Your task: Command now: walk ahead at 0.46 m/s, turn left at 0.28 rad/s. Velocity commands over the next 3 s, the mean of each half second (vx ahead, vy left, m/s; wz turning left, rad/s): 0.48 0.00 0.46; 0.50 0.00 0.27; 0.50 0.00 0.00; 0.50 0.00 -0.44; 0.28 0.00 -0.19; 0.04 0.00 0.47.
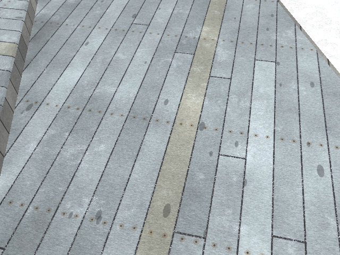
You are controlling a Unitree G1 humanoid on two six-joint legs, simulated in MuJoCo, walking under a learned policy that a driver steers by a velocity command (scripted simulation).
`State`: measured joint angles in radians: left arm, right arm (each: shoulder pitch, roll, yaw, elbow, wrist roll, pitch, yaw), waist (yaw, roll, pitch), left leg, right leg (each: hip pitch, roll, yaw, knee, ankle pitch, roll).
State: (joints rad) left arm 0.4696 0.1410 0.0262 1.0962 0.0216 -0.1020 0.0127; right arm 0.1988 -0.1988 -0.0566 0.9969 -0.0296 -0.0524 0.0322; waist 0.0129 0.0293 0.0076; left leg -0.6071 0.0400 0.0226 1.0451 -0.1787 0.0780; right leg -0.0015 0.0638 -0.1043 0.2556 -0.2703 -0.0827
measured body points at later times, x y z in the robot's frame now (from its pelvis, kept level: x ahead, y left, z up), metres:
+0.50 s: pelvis +0.27 +0.04 +0.00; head +0.30 +0.06 +0.45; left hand +0.37 +0.31 -0.12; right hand +0.33 -0.21 -0.14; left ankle +0.25 +0.06 -0.74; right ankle +0.42 -0.11 -0.67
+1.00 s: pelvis +0.58 +0.07 +0.00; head +0.60 +0.07 +0.45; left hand +0.51 +0.33 -0.13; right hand +0.74 -0.14 -0.14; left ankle +0.51 +0.19 -0.66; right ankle +0.61 +0.00 -0.74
